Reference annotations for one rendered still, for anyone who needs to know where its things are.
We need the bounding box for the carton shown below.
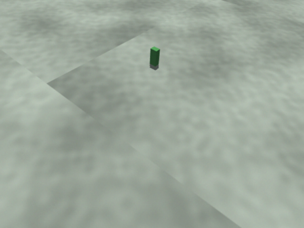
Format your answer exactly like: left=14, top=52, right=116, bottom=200
left=150, top=47, right=160, bottom=66

